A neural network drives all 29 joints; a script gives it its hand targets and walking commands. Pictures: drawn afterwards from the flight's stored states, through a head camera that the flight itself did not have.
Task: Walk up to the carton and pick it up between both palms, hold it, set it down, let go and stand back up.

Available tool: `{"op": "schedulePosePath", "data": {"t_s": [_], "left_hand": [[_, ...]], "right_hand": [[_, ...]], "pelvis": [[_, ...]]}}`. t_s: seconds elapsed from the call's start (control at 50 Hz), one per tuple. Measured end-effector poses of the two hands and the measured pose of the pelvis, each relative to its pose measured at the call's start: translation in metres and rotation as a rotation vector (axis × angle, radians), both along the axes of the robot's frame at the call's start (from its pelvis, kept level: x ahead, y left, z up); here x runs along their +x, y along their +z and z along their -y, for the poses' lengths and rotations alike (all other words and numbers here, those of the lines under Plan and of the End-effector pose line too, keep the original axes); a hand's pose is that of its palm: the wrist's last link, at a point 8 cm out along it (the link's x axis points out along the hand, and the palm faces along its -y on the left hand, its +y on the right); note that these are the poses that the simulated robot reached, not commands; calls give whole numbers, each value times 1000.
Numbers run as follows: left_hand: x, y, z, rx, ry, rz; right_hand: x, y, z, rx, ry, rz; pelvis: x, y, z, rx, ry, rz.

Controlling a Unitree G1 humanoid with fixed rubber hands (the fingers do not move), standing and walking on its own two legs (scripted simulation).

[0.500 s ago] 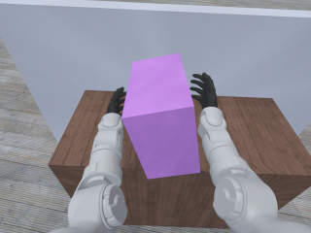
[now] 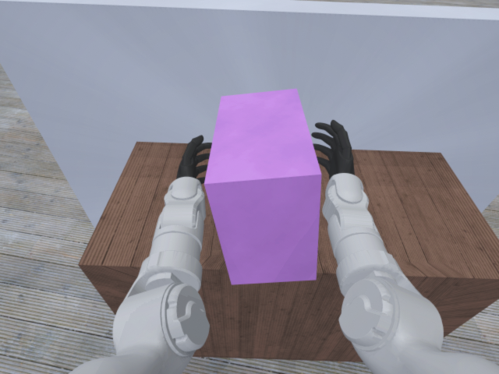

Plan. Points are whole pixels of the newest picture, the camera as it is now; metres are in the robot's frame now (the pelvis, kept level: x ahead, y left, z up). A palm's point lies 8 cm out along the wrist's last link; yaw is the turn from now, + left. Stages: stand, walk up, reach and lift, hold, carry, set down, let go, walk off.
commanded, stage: set down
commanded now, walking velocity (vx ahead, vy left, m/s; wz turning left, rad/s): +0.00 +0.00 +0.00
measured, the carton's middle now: (265, 182) +0.47 -0.01 +0.05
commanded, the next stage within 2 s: none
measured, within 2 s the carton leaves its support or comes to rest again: rests again in 1.58 s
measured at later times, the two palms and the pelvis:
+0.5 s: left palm (197, 176) +0.44 +0.12 +0.09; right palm (339, 175) +0.43 -0.13 +0.11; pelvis +0.01 +0.00 +0.00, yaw -1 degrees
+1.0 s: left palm (198, 175) +0.45 +0.12 +0.09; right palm (339, 176) +0.43 -0.13 +0.11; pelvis +0.01 +0.00 +0.00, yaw -1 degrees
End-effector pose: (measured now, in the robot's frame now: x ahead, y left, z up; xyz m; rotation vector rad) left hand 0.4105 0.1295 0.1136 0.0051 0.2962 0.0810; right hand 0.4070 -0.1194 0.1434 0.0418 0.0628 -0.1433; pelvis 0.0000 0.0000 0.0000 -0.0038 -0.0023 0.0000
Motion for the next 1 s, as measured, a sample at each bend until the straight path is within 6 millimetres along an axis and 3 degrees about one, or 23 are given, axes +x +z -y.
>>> {"op": "schedulePosePath", "data": {"t_s": [0.14, 0.44, 1.0], "left_hand": [[6, -5, 3, -11, -5, -9], [26, -19, 7, -4, -6, -15], [36, -21, 8, -24, -17, -9]], "right_hand": [[5, -2, 3, -1, -3, -16], [18, -28, 10, -7, -18, -70], [20, -32, 13, -25, -22, -110]], "pelvis": [[3, 0, 1, 1, -5, -10], [12, -1, 1, -1, -13, -79], [8, -1, -1, 2, -16, -127]]}}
